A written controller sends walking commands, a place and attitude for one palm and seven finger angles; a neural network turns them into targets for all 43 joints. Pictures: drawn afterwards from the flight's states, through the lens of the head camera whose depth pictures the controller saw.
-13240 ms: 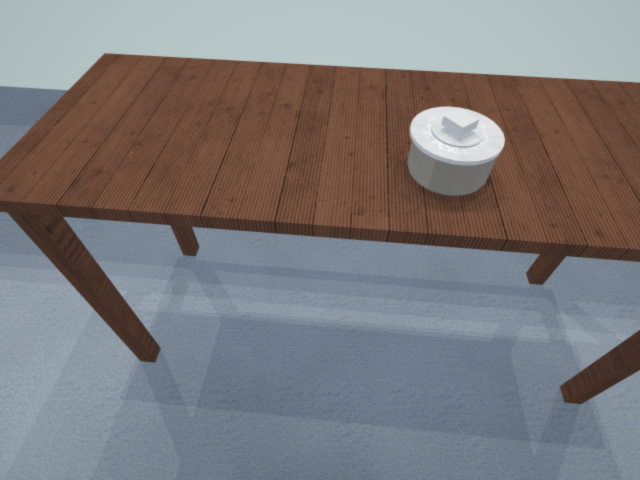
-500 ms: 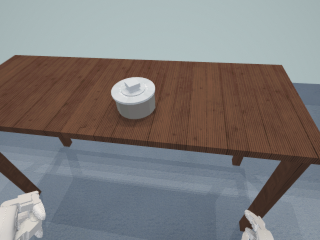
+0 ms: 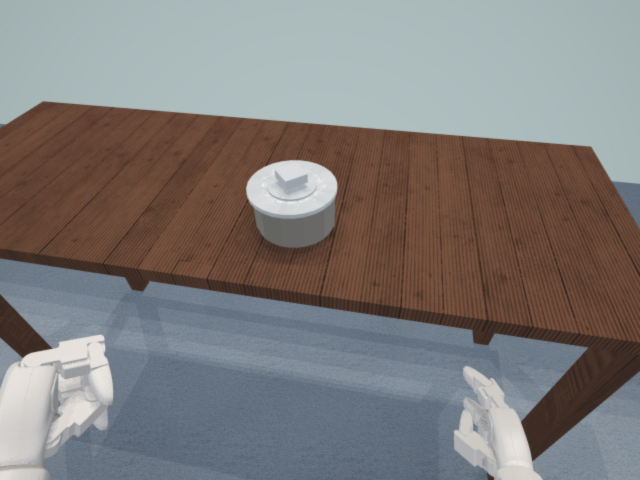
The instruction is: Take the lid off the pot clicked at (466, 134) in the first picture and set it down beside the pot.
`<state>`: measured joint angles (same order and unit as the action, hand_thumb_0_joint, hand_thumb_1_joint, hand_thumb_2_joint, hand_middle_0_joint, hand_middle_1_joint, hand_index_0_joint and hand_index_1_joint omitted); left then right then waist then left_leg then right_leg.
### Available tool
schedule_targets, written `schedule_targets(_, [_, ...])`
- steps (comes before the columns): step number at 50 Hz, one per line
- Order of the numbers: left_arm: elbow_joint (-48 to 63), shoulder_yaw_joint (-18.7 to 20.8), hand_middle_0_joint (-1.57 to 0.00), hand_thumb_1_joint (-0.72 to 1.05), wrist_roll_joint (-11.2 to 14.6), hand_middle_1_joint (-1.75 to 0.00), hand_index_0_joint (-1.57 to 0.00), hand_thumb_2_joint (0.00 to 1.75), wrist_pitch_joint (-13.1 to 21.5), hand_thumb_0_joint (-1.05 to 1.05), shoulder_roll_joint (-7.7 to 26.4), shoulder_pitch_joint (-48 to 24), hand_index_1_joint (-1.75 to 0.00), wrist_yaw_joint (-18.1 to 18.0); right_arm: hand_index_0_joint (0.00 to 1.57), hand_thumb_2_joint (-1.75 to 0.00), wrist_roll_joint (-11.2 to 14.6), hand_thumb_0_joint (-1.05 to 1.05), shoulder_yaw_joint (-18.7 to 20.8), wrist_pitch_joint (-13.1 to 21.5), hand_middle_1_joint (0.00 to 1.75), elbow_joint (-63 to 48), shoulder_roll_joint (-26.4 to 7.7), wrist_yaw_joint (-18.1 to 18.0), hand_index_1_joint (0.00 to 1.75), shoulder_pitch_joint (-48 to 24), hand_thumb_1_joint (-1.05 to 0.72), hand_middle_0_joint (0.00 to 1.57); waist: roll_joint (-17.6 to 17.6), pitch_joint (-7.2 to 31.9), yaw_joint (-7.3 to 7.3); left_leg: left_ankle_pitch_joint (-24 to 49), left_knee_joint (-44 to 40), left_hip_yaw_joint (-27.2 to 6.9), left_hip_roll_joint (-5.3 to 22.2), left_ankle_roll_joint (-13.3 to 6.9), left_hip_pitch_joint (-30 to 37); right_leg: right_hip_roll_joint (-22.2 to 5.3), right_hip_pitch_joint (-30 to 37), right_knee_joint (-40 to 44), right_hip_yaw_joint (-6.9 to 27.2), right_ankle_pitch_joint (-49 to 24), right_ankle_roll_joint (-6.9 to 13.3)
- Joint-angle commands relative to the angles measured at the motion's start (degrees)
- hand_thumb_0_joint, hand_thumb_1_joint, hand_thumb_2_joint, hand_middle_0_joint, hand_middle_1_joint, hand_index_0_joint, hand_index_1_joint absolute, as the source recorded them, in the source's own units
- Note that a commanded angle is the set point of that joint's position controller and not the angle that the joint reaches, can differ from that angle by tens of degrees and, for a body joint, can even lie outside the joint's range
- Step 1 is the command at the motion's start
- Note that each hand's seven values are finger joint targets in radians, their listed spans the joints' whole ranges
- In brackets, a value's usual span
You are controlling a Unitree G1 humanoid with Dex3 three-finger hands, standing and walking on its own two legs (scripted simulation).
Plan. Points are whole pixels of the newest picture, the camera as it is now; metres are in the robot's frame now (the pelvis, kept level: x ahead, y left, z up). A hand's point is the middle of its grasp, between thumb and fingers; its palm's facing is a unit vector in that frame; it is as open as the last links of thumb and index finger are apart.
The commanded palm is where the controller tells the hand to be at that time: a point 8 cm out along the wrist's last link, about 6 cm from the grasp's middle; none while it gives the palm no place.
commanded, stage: raise the hand higher, near the body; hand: left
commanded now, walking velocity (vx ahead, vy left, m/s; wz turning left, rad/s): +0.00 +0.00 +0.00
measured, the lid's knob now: (291, 175) +0.55 +0.14 +0.10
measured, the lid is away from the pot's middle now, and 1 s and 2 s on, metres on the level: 0.00 0.00 0.00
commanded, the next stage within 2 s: reach forward and open the fingers in 0.18 s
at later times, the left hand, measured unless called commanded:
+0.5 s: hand (93, 357) +0.18 +0.25 +0.14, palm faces +0.15 -0.16 -0.97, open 2.9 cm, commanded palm +0.15 +0.26 +0.18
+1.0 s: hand (103, 335) +0.20 +0.26 +0.14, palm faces -0.25 -0.01 -0.97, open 6.9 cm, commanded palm +0.19 +0.25 +0.21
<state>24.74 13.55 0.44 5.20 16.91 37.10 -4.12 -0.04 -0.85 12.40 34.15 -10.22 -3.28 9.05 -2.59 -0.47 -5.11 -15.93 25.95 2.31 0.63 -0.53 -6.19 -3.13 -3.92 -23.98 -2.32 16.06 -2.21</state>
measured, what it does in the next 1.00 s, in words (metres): stands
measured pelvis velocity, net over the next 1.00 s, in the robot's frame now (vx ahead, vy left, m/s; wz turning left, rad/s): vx -0.03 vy -0.02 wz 0.04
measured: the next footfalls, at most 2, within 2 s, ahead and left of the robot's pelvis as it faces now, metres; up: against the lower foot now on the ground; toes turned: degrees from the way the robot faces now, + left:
none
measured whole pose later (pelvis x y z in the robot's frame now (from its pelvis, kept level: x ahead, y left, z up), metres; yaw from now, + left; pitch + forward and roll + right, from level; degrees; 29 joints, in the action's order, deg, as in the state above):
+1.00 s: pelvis -0.03 -0.02 +0.00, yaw +2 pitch -1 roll -1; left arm 12.4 9.5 -38.2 4.0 41.9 7.3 23.1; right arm 2.1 -0.5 -1.0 32.1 -17.9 -2.8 7.6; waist -8.1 -1.1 -3.4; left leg -11.5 25.0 -0.4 1.5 0.5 -12.1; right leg -2.0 -9.0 -23.4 -4.8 12.9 -0.7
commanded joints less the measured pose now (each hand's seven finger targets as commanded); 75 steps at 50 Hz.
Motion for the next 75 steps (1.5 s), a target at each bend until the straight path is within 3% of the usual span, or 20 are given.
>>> schedule_targets(1, [15.69, 5.01, -1.30, 0.90, 0.18, -1.50, -1.30, 0.90, 3.70, 0.00, 7.53, -1.94, -1.50, -1.26, 0.20, -0.90, -0.12, 0.00, 2.04, 2.55, 0.30, -9.31, -6.12, -0.14, 0.30, -4.98, -0.90, 0.20, -3.03, 3.12, 0.81, 22.61, -3.50, -1.72, 0.73, 0.00, 3.26, 3.14, -3.58, 1.69, -2.48, -15.00, 2.12])
schedule_targets(9, [14.63, 6.60, -1.30, 0.90, 0.84, -1.50, -1.30, 0.90, 3.46, 0.00, 8.19, -6.48, -1.50, -1.81, 0.20, -0.90, 0.02, 0.00, 1.52, 1.13, 0.30, -9.25, -6.22, -0.18, 0.30, -5.42, -0.90, 0.20, 0.60, 1.64, 1.23, 16.56, -4.21, -1.61, 0.80, 0.04, 1.29, 3.22, -4.24, 2.57, -2.55, -11.94, 2.31])
schedule_targets(14, [17.96, 7.73, -1.30, 0.90, 1.06, -1.50, -1.30, 0.90, 4.89, 0.00, 9.61, -9.02, -1.50, -2.16, 0.20, -0.90, -0.04, 0.00, 1.47, 1.82, 0.30, -9.12, -6.42, -0.31, 0.30, -5.55, -0.90, 0.20, -1.72, 3.68, 0.89, 14.44, -4.10, -1.53, 0.45, -0.14, 2.20, 2.98, -3.61, 2.82, -2.10, -10.49, 2.44])
schedule_targets(15, [18.13, 6.75, -1.29, 0.87, -24.31, -1.46, -1.29, 0.92, -1.30, 0.00, 23.45, -10.31, -1.46, -4.57, 0.20, -0.90, -1.59, 0.00, 0.77, -2.31, 0.30, -9.21, -11.17, 0.62, 0.30, -6.40, -0.90, 0.20, -5.34, 3.15, 0.08, 15.55, -3.14, -0.54, -0.02, 0.22, -6.05, 3.99, -6.97, -1.28, -2.73, -9.54, 2.47])
schedule_targets(16, [20.24, 5.33, -1.28, 0.83, -24.30, -1.43, -1.28, 0.94, -4.36, 0.00, 16.95, -11.50, -1.43, -5.45, 0.20, -0.90, -1.10, 0.00, 1.15, -4.60, 0.30, -11.73, -8.62, 1.27, 0.30, -7.84, -0.90, 0.20, -6.17, 2.00, -0.02, 15.28, -3.71, -0.44, 0.00, 0.53, -7.28, 3.56, -7.19, -1.74, -4.24, -7.65, 3.48])
schedule_targets(17, [20.06, 5.09, -1.27, 0.80, -24.64, -1.39, -1.27, 0.96, -5.24, 0.00, 17.44, -14.66, -1.39, -5.69, 0.20, -0.90, -0.94, 0.00, 1.41, -5.53, 0.30, -11.58, -9.01, 1.47, 0.30, -7.51, -0.90, 0.20, -4.60, 1.85, 0.72, 14.71, -3.51, -0.22, 0.01, 0.34, -7.27, 3.57, -8.05, -1.82, -4.27, -6.71, 3.60])
schedule_targets(20, [15.42, 6.56, -1.24, 0.70, -37.30, -1.29, -1.24, 1.03, -9.86, 0.00, 23.67, -10.27, -1.29, -4.88, 0.20, -0.90, -0.35, 0.00, 2.02, -9.26, 0.30, -12.16, -9.98, 2.03, 0.30, -8.81, -0.90, 0.20, -4.83, 5.23, -1.61, 12.47, -2.77, 0.75, -0.22, 0.20, -7.29, 4.28, -6.41, -1.73, -2.23, -4.69, 4.21])
schedule_targets(22, [14.37, 6.27, -1.22, 0.63, -42.05, -1.22, -1.22, 1.07, -12.12, 0.00, 26.39, -11.52, -1.22, -3.22, 0.20, -0.90, -0.15, 0.00, 2.09, -11.43, 0.30, -12.72, -10.62, 2.25, 0.30, -10.45, -0.90, 0.20, -2.73, 8.41, -1.61, 14.00, -1.47, 0.61, -0.53, -0.05, -5.86, 3.71, -5.80, -1.45, -1.19, -6.98, 3.99])
schedule_targets(25, [8.12, 5.10, -1.20, 0.53, -45.16, -1.11, -1.20, 1.13, -13.68, 0.00, 29.80, -17.40, -1.11, 1.48, 0.20, -0.90, 1.43, 0.00, 2.14, -12.64, 0.30, -11.96, -11.17, 1.69, 0.30, -11.58, -0.90, 0.20, 0.59, 9.28, -0.06, 11.87, -1.26, 0.07, -0.71, -0.66, -5.10, 3.23, -6.57, 0.14, -0.72, -6.34, 2.93])
schedule_targets(29, [6.55, 2.57, -1.16, 0.40, -43.84, -0.97, -1.16, 1.22, -12.12, 0.00, 31.88, -23.95, -0.97, 8.52, 0.20, -0.90, 2.36, 0.00, 2.23, -11.30, 0.30, -11.70, -11.39, 0.95, 0.30, -11.96, -0.90, 0.20, 0.34, 10.73, 1.28, 13.51, -0.87, -0.79, -1.78, -1.51, -2.83, 2.86, -6.05, 1.07, -0.89, -9.97, 1.82])
schedule_targets(35, [-0.71, 7.28, -1.09, 0.20, -41.88, -0.76, -1.09, 1.34, -8.64, 0.00, 40.40, -30.46, -0.76, 17.81, 0.20, -0.90, 2.12, 0.00, 1.79, -10.66, 0.30, -10.30, -12.03, -0.26, 0.30, -10.25, -0.90, 0.20, 3.85, 8.31, 1.54, 16.42, -0.86, -0.82, -2.64, -2.43, -2.03, 2.61, -5.90, 2.75, -0.94, -16.31, 0.56])
schedule_targets(38, [-2.09, 8.84, -1.05, 0.10, -41.16, -0.65, -1.05, 1.40, -6.67, 0.00, 42.82, -33.95, -0.65, 21.54, 0.20, -0.90, 2.26, 0.00, 1.68, -10.28, 0.30, -10.89, -12.01, -0.37, 0.30, -11.31, -0.90, 0.20, 1.56, 7.43, 1.62, 16.76, -0.56, -1.00, -2.89, -2.52, -0.97, 3.05, -6.51, 4.01, -0.50, -17.07, 0.49])
schedule_targets(41, [-1.99, 5.43, -1.00, 0.01, -38.77, -0.54, -1.00, 1.44, -3.67, 0.00, 39.75, -37.75, -0.54, 24.60, 0.20, -0.90, 2.17, 0.00, 1.72, -10.41, 0.30, -11.47, -11.75, -0.59, 0.30, -10.10, -0.90, 0.20, -0.41, 8.58, 2.30, 17.03, -1.22, -0.98, -3.31, -2.58, 0.32, 2.47, -5.70, 4.35, -1.39, -17.19, 0.18])
schedule_targets(44, [-1.53, 5.26, -0.96, -0.07, -37.55, -0.44, -0.96, 1.45, -1.57, 0.00, 38.49, -37.16, -0.44, 25.50, 0.20, -0.90, 1.91, 0.00, 1.83, -10.16, 0.30, -11.78, -11.36, -0.14, 0.30, -9.16, -0.90, 0.20, -0.74, 10.50, 1.83, 17.64, -1.39, -1.21, -3.38, -2.57, 1.82, 2.88, -5.38, 4.81, -2.10, -15.84, 0.56])
schedule_targets(48, [-6.44, 9.57, -0.90, -0.18, -39.30, -0.29, -0.90, 1.45, -1.30, 0.00, 42.74, -40.36, -0.29, 24.47, 0.20, -0.90, 2.21, 0.00, 2.18, -10.58, 0.30, -11.44, -12.52, 0.35, 0.30, -9.01, -0.90, 0.20, 0.22, 8.44, 1.51, 15.89, -1.89, -1.30, -3.02, -2.22, 0.73, 3.63, -6.93, 5.84, -1.79, -13.11, 1.08])
schedule_targets(54, [-3.95, 3.79, -0.82, -0.34, -39.68, -0.08, -0.82, 1.47, -1.26, 0.00, 38.22, -47.64, -0.08, 22.96, 0.20, -0.90, 2.31, 0.00, 2.47, -10.61, 0.30, -11.83, -12.03, 1.43, 0.30, -8.90, -0.90, 0.20, -1.87, 12.15, 1.64, 15.67, -4.30, -1.77, -3.10, -1.84, 2.16, 3.36, -4.79, 5.31, -2.65, -10.54, 1.74])
schedule_targets(62, [-6.62, 2.69, -0.81, -0.34, -43.18, -0.08, -0.81, 1.45, -4.10, 0.00, 40.75, -58.39, -0.08, 22.01, 0.20, -0.90, 2.47, 0.00, 2.32, -10.91, 0.30, -11.55, -12.45, 2.05, 0.30, -9.21, -0.90, 0.20, -2.98, 11.19, 1.52, 11.52, -6.97, -3.65, -2.24, -1.29, 0.53, 3.84, -5.60, 4.36, -2.53, -4.74, 2.69])
schedule_targets(64, [-4.63, 1.79, -0.81, -0.34, -43.28, -0.08, -0.81, 1.45, -4.19, 0.00, 40.53, -61.22, -0.08, 22.28, 0.20, -0.90, 2.39, 0.00, 2.06, -10.57, 0.30, -11.79, -11.96, 2.55, 0.30, -9.84, -0.90, 0.20, -4.91, 14.44, 1.47, 13.15, -6.93, -4.16, -2.27, -1.26, 2.24, 3.89, -4.76, 3.60, -2.43, -5.66, 3.04])
schedule_targets(68, [-10.96, -1.08, -0.82, -0.34, -42.43, -0.08, -0.82, 1.45, -6.74, 0.00, 35.32, -57.05, -0.08, 22.75, 0.20, -0.90, 3.03, 0.00, 2.54, -10.97, 0.30, -12.28, -12.43, 3.29, 0.30, -8.69, -0.90, 0.20, -3.85, 10.52, 2.30, 11.24, -6.12, -4.45, -1.97, -0.98, 1.14, 4.70, -7.51, 2.96, -2.47, -4.98, 3.15])
schedule_targets(75, [-11.56, -4.08, -0.82, -0.35, -44.87, -0.08, -0.82, 1.48, -9.23, 0.00, 36.57, -68.49, -0.08, 24.71, 0.20, -0.90, 2.84, 0.00, 1.85, -11.58, 0.30, -12.25, -12.20, 3.26, 0.30, -10.12, -0.90, 0.20, -1.74, 12.73, 2.17, 11.49, -6.55, -4.46, -2.00, -1.11, 0.69, 4.19, -6.64, 1.98, -2.20, -5.15, 3.28])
